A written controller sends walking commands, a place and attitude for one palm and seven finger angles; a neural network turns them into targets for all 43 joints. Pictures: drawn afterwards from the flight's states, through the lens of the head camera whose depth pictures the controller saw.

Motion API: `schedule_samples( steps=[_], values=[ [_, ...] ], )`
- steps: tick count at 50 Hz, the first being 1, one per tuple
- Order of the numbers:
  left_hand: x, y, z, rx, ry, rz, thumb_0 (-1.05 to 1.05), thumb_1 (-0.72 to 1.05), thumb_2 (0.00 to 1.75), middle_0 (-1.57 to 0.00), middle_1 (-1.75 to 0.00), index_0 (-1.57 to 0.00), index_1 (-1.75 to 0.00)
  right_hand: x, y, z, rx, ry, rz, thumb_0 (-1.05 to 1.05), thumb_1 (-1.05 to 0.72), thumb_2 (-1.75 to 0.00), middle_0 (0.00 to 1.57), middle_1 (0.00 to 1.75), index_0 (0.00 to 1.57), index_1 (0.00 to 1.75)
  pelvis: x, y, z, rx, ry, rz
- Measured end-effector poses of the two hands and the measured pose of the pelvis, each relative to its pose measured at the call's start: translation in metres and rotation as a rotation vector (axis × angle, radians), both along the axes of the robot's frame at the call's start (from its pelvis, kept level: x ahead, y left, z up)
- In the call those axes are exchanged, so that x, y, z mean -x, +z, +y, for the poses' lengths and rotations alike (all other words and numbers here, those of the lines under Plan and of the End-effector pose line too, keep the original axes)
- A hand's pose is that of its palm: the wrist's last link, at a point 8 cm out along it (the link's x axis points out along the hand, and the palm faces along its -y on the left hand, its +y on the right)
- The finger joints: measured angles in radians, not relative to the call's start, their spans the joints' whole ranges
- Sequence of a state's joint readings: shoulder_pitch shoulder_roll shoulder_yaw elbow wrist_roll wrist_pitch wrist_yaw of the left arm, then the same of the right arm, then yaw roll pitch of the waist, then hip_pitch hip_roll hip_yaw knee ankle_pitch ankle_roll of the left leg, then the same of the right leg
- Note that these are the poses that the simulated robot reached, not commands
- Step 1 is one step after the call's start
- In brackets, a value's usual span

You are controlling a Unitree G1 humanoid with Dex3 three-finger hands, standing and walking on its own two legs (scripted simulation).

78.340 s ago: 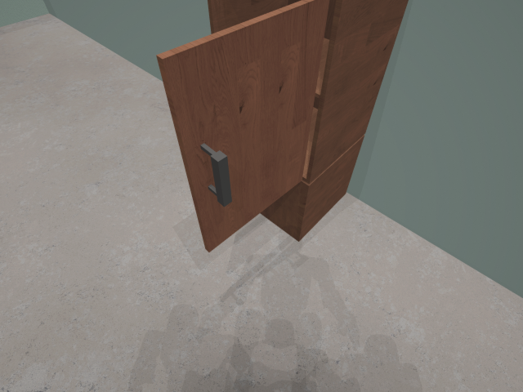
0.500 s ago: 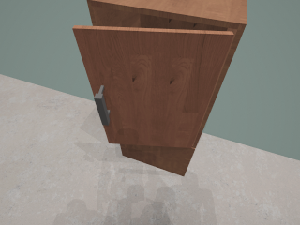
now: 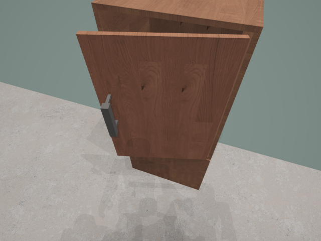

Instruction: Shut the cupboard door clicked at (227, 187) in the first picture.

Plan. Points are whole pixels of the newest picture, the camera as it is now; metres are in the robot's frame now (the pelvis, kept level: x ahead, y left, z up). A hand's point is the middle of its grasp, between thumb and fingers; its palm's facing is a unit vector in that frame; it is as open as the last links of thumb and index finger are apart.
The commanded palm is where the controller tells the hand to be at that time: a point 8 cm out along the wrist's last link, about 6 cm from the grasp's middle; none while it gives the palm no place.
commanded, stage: come to a stop and stand still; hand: left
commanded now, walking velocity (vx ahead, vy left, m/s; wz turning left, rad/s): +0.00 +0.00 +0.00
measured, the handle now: (111, 116) +0.49 +0.20 -0.02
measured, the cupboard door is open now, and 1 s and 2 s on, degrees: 17 17 17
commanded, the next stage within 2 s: look again from close up in 0.92 s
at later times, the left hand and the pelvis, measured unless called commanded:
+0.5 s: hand out of the picture +0.07 +0.21 -0.16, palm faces -0.04 -0.95 -0.31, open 7.4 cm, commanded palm none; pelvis +0.01 -0.01 +0.00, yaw +0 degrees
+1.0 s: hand out of the picture +0.05 +0.19 -0.17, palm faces -0.03 -0.97 -0.25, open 7.4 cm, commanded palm none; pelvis +0.02 -0.01 +0.00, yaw +0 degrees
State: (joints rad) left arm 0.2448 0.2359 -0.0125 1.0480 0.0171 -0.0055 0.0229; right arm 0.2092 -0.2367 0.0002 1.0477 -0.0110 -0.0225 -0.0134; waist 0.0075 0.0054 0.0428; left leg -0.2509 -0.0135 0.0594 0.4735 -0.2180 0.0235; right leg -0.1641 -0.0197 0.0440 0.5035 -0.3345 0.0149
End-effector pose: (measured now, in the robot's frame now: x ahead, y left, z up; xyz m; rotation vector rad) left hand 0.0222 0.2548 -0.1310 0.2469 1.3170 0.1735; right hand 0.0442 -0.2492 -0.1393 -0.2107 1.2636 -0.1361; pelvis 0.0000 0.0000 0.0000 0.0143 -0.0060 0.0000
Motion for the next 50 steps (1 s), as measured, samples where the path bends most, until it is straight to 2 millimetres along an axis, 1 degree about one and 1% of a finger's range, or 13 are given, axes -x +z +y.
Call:
schedule_samples(
  steps=[6,12,21,24,28,32,35,39,44,50],
  values=[
    [-0.011,-0.003,-0.007,0.017,-0.014,-0.005,0.01,0.9,0.89,-0.2,-0.3,-0.2,-0.29,-0.01,0.006,-0.014,0.03,0.001,-0.004,0.0,-0.91,-0.9,0.2,0.3,0.2,0.3,-0.004,0.001,-0.005,0.001,-0.003,0.001],
    [-0.024,-0.002,-0.008,0.016,-0.027,-0.025,0.01,0.9,0.89,-0.2,-0.3,-0.2,-0.29,-0.023,0.011,-0.023,0.048,0.007,-0.022,0.0,-0.91,-0.9,0.2,0.3,0.2,0.3,-0.006,0.002,-0.009,0.001,-0.005,0.002],
    [-0.043,0.004,0.001,-0.019,-0.038,-0.061,0.01,0.9,0.89,-0.21,-0.3,-0.21,-0.29,-0.039,0.015,-0.031,0.058,0.014,-0.053,0.0,-0.91,-0.9,0.2,0.3,0.2,0.3,-0.01,0.003,-0.011,0.008,-0.006,0.005],
    [-0.046,0.004,0.001,-0.036,-0.047,-0.075,0.01,0.9,0.89,-0.2,-0.3,-0.2,-0.29,-0.042,0.011,-0.027,0.048,0.006,-0.081,0.0,-0.91,-0.9,0.2,0.3,0.2,0.3,-0.012,-0.001,-0.009,0.017,-0.002,0.013],
    [-0.048,0.005,-0.003,-0.03,-0.047,-0.087,0.01,0.9,0.89,-0.2,-0.3,-0.2,-0.29,-0.038,0.001,-0.011,0.007,0.012,-0.082,0.0,-0.91,-0.9,0.2,0.3,0.2,0.3,-0.014,-0.004,-0.005,0.015,0.003,0.007],
    [-0.046,0.005,-0.009,-0.019,-0.043,-0.087,0.01,0.9,0.89,-0.2,-0.3,-0.2,-0.29,-0.028,-0.008,0.008,-0.045,0.012,-0.053,0.0,-0.91,-0.9,0.2,0.3,0.2,0.3,-0.015,-0.005,-0.005,0.007,0.002,-0.003],
    [-0.043,0.004,-0.013,-0.009,-0.038,-0.075,0.01,0.9,0.89,-0.2,-0.3,-0.2,-0.29,-0.02,-0.012,0.018,-0.073,0.007,-0.027,0.0,-0.91,-0.9,0.2,0.3,0.2,0.3,-0.016,-0.005,-0.005,0.002,0.001,-0.006],
    [-0.037,0.001,-0.017,0.004,-0.034,-0.05,0.01,0.9,0.89,-0.2,-0.3,-0.2,-0.29,-0.01,-0.013,0.015,-0.067,-0.01,0.005,0.0,-0.93,-0.89,0.2,0.3,0.2,0.3,-0.016,-0.004,-0.006,-0.003,-0.002,-0.003],
    [-0.029,-0.003,-0.02,0.017,-0.025,-0.016,0.01,0.9,0.89,-0.2,-0.3,-0.2,-0.29,-0.002,-0.008,0.005,-0.038,-0.018,0.043,0.0,-0.92,-0.89,0.2,0.3,0.2,0.3,-0.017,-0.002,-0.009,-0.005,-0.004,0.003],
    [-0.024,-0.006,-0.018,0.023,-0.014,0.01,0.01,0.9,0.89,-0.2,-0.3,-0.2,-0.29,-0.002,0.0,-0.012,0.012,-0.023,0.056,0.0,-0.91,-0.89,0.2,0.3,0.2,0.3,-0.018,-0.001,-0.012,-0.002,-0.004,0.004]
  ],
)
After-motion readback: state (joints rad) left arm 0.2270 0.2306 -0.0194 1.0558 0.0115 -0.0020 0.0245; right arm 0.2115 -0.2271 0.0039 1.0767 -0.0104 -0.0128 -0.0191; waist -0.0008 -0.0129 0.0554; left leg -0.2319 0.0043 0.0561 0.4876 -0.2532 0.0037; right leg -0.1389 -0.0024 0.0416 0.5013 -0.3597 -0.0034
